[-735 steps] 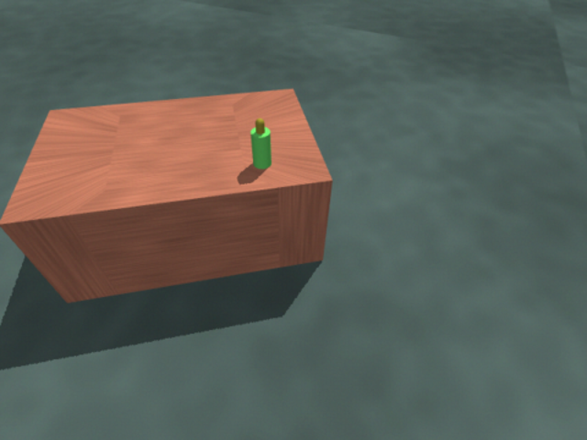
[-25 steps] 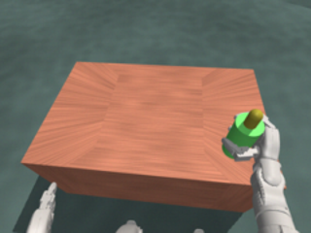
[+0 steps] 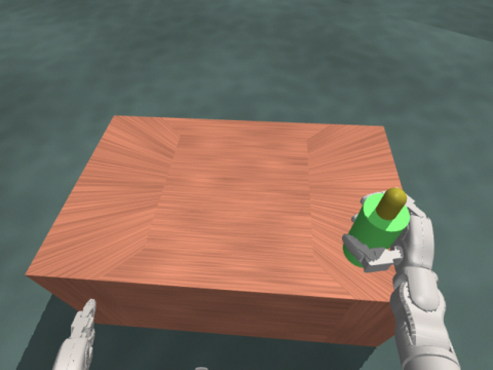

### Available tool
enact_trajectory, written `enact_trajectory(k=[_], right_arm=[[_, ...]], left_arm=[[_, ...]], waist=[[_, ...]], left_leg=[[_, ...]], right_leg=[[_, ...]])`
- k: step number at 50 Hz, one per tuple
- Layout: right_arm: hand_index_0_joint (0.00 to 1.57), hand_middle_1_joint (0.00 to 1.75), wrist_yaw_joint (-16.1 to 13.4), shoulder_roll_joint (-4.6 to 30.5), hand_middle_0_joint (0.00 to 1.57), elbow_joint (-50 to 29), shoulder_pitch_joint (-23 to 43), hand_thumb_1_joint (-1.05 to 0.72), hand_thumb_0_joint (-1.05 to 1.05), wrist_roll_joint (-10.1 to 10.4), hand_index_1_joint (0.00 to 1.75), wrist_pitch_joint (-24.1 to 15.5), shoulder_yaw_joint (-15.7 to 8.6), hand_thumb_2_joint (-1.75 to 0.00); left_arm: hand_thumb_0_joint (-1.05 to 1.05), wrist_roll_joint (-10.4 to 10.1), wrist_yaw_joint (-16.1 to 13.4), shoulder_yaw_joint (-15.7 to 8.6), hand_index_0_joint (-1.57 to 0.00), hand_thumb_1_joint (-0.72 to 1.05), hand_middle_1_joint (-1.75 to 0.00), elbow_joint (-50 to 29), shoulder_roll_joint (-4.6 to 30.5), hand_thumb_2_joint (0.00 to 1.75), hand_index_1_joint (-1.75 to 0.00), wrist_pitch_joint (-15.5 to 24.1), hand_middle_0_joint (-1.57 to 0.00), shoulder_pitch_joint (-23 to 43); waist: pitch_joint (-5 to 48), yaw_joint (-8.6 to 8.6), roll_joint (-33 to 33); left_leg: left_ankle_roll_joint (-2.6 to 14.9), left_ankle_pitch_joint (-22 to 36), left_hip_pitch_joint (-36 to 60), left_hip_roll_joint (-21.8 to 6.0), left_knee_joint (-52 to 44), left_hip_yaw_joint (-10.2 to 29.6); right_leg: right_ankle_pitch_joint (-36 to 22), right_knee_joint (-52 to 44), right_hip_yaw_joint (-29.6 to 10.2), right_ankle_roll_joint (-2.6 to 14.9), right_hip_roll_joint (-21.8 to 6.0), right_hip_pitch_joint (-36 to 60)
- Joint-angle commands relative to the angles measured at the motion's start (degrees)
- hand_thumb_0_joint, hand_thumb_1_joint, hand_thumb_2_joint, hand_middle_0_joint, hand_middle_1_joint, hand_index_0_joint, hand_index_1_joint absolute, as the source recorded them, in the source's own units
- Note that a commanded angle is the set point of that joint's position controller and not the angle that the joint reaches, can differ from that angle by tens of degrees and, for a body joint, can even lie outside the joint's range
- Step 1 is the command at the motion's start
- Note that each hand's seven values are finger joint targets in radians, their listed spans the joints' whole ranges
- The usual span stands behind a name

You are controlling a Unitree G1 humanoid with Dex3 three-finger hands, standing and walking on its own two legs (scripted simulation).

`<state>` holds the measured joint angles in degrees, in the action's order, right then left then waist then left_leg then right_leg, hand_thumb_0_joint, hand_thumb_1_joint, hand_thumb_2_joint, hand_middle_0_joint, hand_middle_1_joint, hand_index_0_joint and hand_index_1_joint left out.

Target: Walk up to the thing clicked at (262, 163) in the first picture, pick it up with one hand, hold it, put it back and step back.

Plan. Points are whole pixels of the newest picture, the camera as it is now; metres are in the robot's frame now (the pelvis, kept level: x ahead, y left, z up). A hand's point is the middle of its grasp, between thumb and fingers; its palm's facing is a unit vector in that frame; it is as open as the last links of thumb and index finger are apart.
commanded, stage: lift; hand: right
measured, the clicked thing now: (377, 225) +0.35 -0.18 +0.06
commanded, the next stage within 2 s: hold in 0.06 s
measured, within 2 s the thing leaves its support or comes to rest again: neither
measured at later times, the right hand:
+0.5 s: hand (372, 234) +0.33 -0.17 +0.06, palm faces +0.16 +0.99 +0.01, open 9.2 cm
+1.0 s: hand (370, 233) +0.33 -0.16 +0.06, palm faces +0.16 +0.99 +0.01, open 9.2 cm
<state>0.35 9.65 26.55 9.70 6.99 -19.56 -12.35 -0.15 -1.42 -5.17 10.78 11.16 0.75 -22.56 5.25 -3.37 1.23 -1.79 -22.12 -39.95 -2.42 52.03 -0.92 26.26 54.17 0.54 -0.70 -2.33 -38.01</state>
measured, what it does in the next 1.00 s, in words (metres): stands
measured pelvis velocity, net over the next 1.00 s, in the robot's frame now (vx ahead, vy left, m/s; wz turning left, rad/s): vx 0.00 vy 0.01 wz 0.00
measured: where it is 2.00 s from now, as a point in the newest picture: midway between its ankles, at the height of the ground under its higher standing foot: outside the picture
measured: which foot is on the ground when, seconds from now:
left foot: down 0.00-1.00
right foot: down 0.00-1.00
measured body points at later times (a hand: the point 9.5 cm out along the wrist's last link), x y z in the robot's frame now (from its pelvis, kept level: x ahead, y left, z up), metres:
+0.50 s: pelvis +0.00 +0.00 +0.01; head +0.03 +0.00 +0.46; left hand +0.16 +0.27 -0.03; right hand +0.32 -0.22 +0.07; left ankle +0.04 +0.14 -0.69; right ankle +0.01 -0.12 -0.69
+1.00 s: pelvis +0.00 +0.01 +0.02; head +0.04 +0.00 +0.47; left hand +0.16 +0.27 -0.03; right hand +0.32 -0.22 +0.06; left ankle +0.04 +0.14 -0.69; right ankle +0.01 -0.12 -0.69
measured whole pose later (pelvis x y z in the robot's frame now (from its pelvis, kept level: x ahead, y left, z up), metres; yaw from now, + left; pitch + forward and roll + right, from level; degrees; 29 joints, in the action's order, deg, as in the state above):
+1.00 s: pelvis +0.00 +0.01 +0.02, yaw +0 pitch +6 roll +0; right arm 0.8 9.1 25.4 6.4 8.5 -19.2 -10.7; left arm -0.5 -2.6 -5.8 20.2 11.6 3.5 -18.8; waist 3.1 -2.6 0.8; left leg -1.2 -19.7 -32.1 -2.2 45.3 -1.1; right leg 23.1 46.2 0.6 -1.3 -2.4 -29.6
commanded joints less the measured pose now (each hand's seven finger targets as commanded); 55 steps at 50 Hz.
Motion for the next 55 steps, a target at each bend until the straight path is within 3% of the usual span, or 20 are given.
enact_trajectory(k=[1,4,7,11,14,16,20,25,28,29,31,34,36,38,42,48,50,52,54,55], right_arm=[[1.35,1.45,-0.4,8.0,1.3,-16.8,17.6,-0.24,0.0,0.7,1.45,-5.0,-1.4,-1.32],[1.33,1.43,-0.1,7.4,1.28,-17.3,17.9,-0.21,0.0,1.0,1.43,-4.7,-1.1,-1.3],[1.34,1.44,-0.1,5.4,1.29,-16.8,16.0,-0.23,0.0,1.4,1.44,-4.5,0.3,-1.32],[1.34,1.45,-0.3,7.1,1.29,-16.3,15.0,-0.2,0.0,0.8,1.45,-4.1,-0.5,-1.33],[1.35,1.46,-0.1,6.5,1.3,-17.0,15.0,-0.21,0.0,1.3,1.46,-4.0,-0.1,-1.34],[1.34,1.46,-0.3,8.0,1.3,-20.3,17.1,-0.21,0.0,1.6,1.46,-4.2,-0.8,-1.34],[1.34,1.46,-0.4,5.7,1.29,-17.2,13.3,-0.2,0.0,1.4,1.46,-3.5,0.8,-1.35],[1.33,1.45,-0.6,6.7,1.28,-16.6,15.2,-0.19,0.0,1.3,1.45,-3.5,0.2,-1.33],[1.34,1.45,0.0,6.1,1.29,-17.1,14.8,-0.21,0.0,1.5,1.45,-3.8,0.7,-1.33],[1.34,1.46,-0.1,6.9,1.29,-19.0,15.7,-0.21,0.0,1.7,1.46,-3.8,0.5,-1.34],[1.34,1.45,0.1,5.0,1.29,-16.5,14.2,-0.23,0.0,1.7,1.45,-3.6,1.8,-1.33],[1.33,1.45,-0.2,8.2,1.28,-18.9,17.1,-0.21,0.0,2.0,1.45,-4.1,-0.9,-1.33],[1.35,1.46,-0.2,6.1,1.3,-18.7,14.8,-0.24,0.0,2.0,1.46,-3.9,1.5,-1.34],[1.33,1.44,-0.4,6.9,1.29,-17.4,14.5,-0.22,0.0,2.2,1.44,-3.6,-0.3,-1.32],[1.35,1.46,-0.2,7.9,1.3,-16.6,14.6,-0.21,0.0,1.9,1.46,-4.5,-1.1,-1.34],[1.34,1.46,0.3,7.4,1.29,-18.5,15.4,-0.21,0.0,2.2,1.46,-5.4,-0.4,-1.34],[1.34,1.45,0.6,4.9,1.29,-15.3,11.4,-0.24,0.0,2.1,1.45,-5.0,1.4,-1.34],[1.35,1.46,0.2,9.0,1.3,-18.9,16.2,-0.23,0.0,2.2,1.46,-5.9,-1.7,-1.35],[1.35,1.46,0.2,7.4,1.3,-18.1,14.8,-0.24,0.0,2.0,1.46,-5.6,-0.3,-1.34],[1.34,1.45,0.4,5.6,1.3,-17.6,13.8,-0.24,0.0,1.9,1.45,-5.4,1.3,-1.34]], left_arm=[[0.0,-0.1,-1.1,-4.9,-0.04,-0.55,-0.05,-9.3,8.7,0.04,-0.05,3.4,-0.04,0.3],[0.0,-0.3,-1.3,-6.2,-0.04,-0.55,-0.05,-10.0,9.7,0.05,-0.05,3.9,-0.04,1.6],[0.0,-0.1,-0.9,-3.2,-0.04,-0.55,-0.05,-5.7,6.7,0.05,-0.05,3.7,-0.04,0.9],[0.0,0.0,-1.3,-6.1,-0.04,-0.54,-0.05,-5.7,9.5,0.04,-0.05,3.7,-0.04,2.5],[0.0,-0.2,-1.2,-4.3,-0.04,-0.54,-0.05,-5.5,7.8,0.04,-0.05,4.0,-0.04,3.4],[0.0,-0.3,-1.5,-6.7,-0.05,-0.54,-0.05,-4.1,10.2,0.04,-0.05,3.9,-0.04,3.5],[0.0,-0.6,-1.5,-4.6,-0.05,-0.54,-0.05,-5.4,8.1,0.04,-0.05,4.4,-0.05,4.9],[0.0,-0.5,-1.8,-5.3,-0.05,-0.54,-0.05,-0.4,8.3,0.04,-0.05,4.7,-0.04,4.4],[0.0,-0.3,-1.7,-4.4,-0.05,-0.54,-0.05,-2.4,8.1,0.04,-0.05,5.4,-0.05,5.4],[0.0,-0.4,-2.0,-6.2,-0.05,-0.54,-0.05,-1.6,9.8,0.04,-0.05,5.4,-0.05,4.0],[0.0,-0.3,-1.5,-3.5,-0.05,-0.54,-0.06,0.0,7.1,0.04,-0.05,5.4,-0.05,5.1],[0.0,-0.4,-2.0,-5.6,-0.05,-0.54,-0.05,-2.7,9.8,0.05,-0.05,6.0,-0.05,6.9],[0.0,-0.3,-2.1,-5.5,-0.05,-0.54,-0.06,-1.0,9.7,0.04,-0.05,5.9,-0.05,5.3],[0.0,-0.4,-1.9,-3.7,-0.05,-0.54,-0.05,-0.8,7.7,0.05,-0.05,6.0,-0.04,5.7],[0.0,-0.3,-2.0,-5.0,-0.05,-0.54,-0.05,-1.5,9.0,0.04,-0.05,6.1,-0.04,6.8],[0.0,-0.1,-2.0,-4.9,-0.05,-0.54,-0.06,-0.6,8.8,0.04,-0.05,6.2,-0.05,6.5],[0.0,-0.2,-1.7,-2.8,-0.05,-0.55,-0.06,0.8,6.8,0.05,-0.05,6.2,-0.05,6.0],[0.0,-0.2,-2.0,-4.6,-0.05,-0.54,-0.06,-1.1,8.7,0.04,-0.05,6.3,-0.05,6.9],[0.0,-0.1,-2.0,-4.8,-0.05,-0.54,-0.06,-0.3,8.9,0.04,-0.05,6.2,-0.05,6.4],[0.0,-0.1,-1.8,-2.5,-0.05,-0.55,-0.06,1.0,6.2,0.05,-0.05,6.1,-0.05,5.0]], waist=[[15.6,0.21,-3.0],[18.1,-0.46,-2.0],[14.2,0.77,-2.9],[15.5,0.54,-2.7],[14.3,0.74,-2.6],[14.7,0.7,-2.3],[13.8,0.79,-1.3],[10.4,0.55,-1.9],[13.4,0.5,-1.5],[14.2,0.18,-1.3],[10.7,1.04,-2.3],[15.0,0.63,-0.4],[13.7,0.81,-1.5],[12.0,1.37,-0.6],[14.3,0.84,-1.3],[15.2,0.76,-1.3],[12.5,0.98,-0.5],[15.3,0.61,-1.3],[14.7,0.73,-1.4],[12.7,0.75,-2.0]], left_leg=[[1.63,11.7,10.2,2.0,-6.8,-1.3],[1.47,13.2,11.3,1.9,-7.1,-1.2],[1.54,12.6,11.2,1.8,-7.4,-1.3],[1.5,13.1,12.2,1.8,-8.0,-1.2],[1.43,12.3,12.7,1.8,-9.0,-1.2],[1.36,11.7,13.5,1.7,-9.7,-1.0],[1.32,12.1,14.6,1.8,-10.6,-1.2],[1.32,10.3,12.9,1.7,-11.6,-0.7],[1.25,11.9,14.7,1.8,-11.5,-1.1],[1.37,12.6,14.8,1.9,-11.5,-1.1],[1.44,11.8,14.4,1.7,-11.7,-1.0],[1.17,12.0,16.8,1.7,-12.6,-0.7],[1.32,12.7,16.5,1.8,-12.5,-1.0],[1.24,11.6,16.2,1.9,-13.0,-1.2],[1.25,13.5,16.8,1.7,-12.6,-0.6],[1.03,17.0,18.2,1.4,-12.4,-0.4],[1.12,16.2,16.9,1.5,-12.3,-0.7],[1.06,16.9,17.9,1.6,-12.4,-0.6],[1.08,16.8,18.2,1.5,-12.6,-0.6],[1.08,15.8,17.4,1.5,-12.8,-0.6]], right_leg=[[-12.6,-10.4,-0.4,0.5,1.5,9.1],[-14.2,-10.0,-0.3,0.65,1.5,10.9],[-13.8,-10.7,-0.2,0.56,1.6,9.1],[-14.0,-11.2,0.0,0.63,1.7,10.2],[-13.0,-11.8,0.2,0.77,1.7,10.0],[-11.8,-12.2,0.3,0.92,1.8,10.8],[-12.3,-13.2,0.4,0.87,1.9,11.8],[-10.0,-14.1,0.7,1.08,2.0,10.9],[-12.1,-14.2,0.2,0.89,1.7,13.1],[-12.8,-14.5,0.0,0.8,1.6,13.7],[-12.0,-14.6,0.4,0.71,2.0,11.7],[-11.8,-14.5,0.3,1.1,2.0,13.7],[-12.8,-15.1,0.4,0.82,2.0,14.1],[-11.9,-15.4,0.3,0.91,1.9,12.8],[-13.5,-14.8,0.5,1.03,1.9,13.5],[-16.5,-14.0,0.8,0.99,2.3,14.7],[-16.0,-14.3,0.6,1.04,2.2,13.4],[-16.8,-14.2,0.5,0.97,2.0,15.0],[-16.3,-14.4,0.6,0.94,2.2,14.9],[-15.3,-14.5,0.8,0.97,2.3,14.0]])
